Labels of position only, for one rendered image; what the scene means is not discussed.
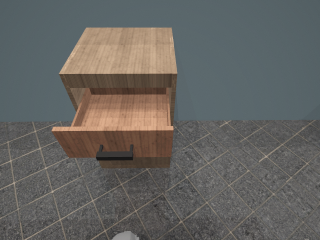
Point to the handle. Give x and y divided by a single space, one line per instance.
114 155

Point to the cabinet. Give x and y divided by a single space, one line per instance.
123 57

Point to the drawer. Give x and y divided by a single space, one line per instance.
118 118

